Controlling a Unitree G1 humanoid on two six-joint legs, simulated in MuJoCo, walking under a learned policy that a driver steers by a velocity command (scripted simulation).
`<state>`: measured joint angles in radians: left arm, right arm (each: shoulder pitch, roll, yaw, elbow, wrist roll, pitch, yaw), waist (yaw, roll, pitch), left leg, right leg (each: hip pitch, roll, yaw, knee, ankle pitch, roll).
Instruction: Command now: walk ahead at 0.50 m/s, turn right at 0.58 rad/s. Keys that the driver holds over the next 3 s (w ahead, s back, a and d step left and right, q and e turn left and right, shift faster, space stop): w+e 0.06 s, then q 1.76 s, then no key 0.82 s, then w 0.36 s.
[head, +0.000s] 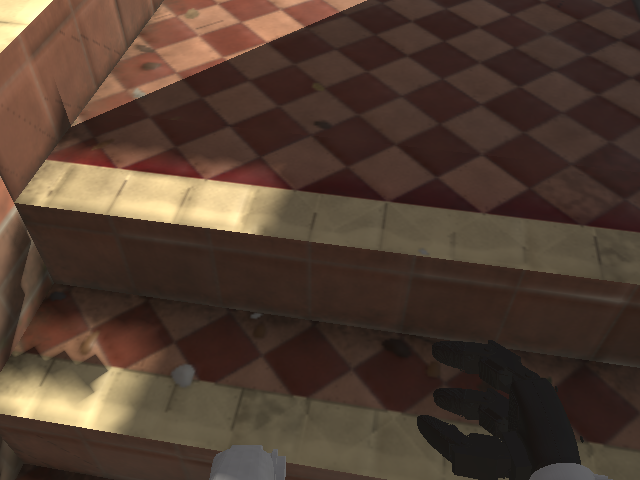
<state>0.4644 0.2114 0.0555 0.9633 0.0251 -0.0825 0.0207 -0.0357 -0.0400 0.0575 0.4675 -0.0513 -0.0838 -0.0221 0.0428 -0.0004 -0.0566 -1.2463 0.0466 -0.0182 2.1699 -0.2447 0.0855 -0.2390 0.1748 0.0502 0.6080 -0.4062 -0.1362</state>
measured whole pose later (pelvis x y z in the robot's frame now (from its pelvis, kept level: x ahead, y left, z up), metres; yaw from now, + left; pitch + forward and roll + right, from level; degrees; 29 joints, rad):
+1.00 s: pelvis +0.27 -0.09 +0.29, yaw +15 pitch -2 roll +0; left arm 0.04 0.15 0.01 0.62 0.05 0.02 0.08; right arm 0.16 -0.28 -0.10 0.57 -0.08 0.09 -0.06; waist -0.12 0.04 0.00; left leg -0.71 -0.09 0.04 1.71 0.10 0.00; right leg -0.65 -0.25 -0.26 1.32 -0.67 -0.03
